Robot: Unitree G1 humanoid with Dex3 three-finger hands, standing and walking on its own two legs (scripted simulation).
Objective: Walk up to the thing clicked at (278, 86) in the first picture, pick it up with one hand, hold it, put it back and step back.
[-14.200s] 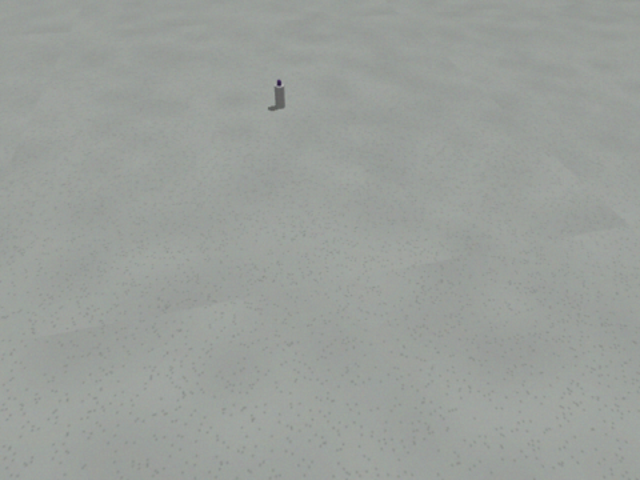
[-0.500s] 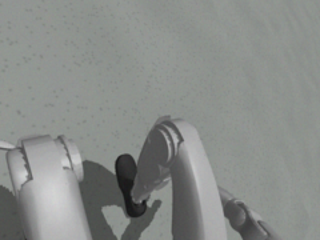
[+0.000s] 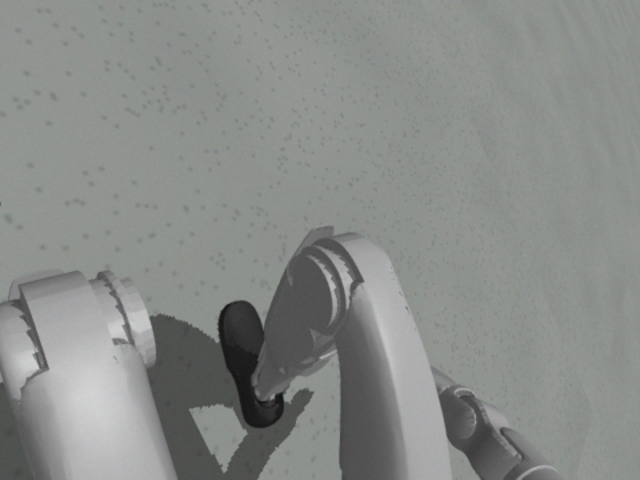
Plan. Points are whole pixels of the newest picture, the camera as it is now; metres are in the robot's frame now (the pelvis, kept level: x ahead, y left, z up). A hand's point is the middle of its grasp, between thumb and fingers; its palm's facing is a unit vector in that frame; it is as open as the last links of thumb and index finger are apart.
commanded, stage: close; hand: left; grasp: from the side
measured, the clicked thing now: out of the picture +0.42 +0.26 -0.20
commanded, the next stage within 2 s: settle in 0.22 s
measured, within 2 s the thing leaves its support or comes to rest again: leaves its support in 0.70 s
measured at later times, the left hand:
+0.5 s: hand out of the picture +0.42 +0.25 -0.19, palm faces +0.29 -0.96 -0.01, open 8.0 cm
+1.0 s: hand out of the picture +0.41 +0.28 -0.11, palm faces +0.27 -0.96 -0.03, open 8.0 cm
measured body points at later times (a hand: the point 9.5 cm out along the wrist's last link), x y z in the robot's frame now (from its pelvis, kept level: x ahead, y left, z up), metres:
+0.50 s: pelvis +0.00 +0.00 +0.00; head +0.23 +0.20 +0.33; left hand +0.40 +0.30 -0.18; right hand +0.16 -0.24 -0.02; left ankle +0.08 +0.11 -0.25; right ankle +0.17 -0.13 -0.25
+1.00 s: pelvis +0.00 +0.00 +0.02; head +0.20 +0.19 +0.37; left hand +0.39 +0.33 -0.11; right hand +0.18 -0.24 -0.02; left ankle +0.08 +0.11 -0.25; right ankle +0.17 -0.13 -0.25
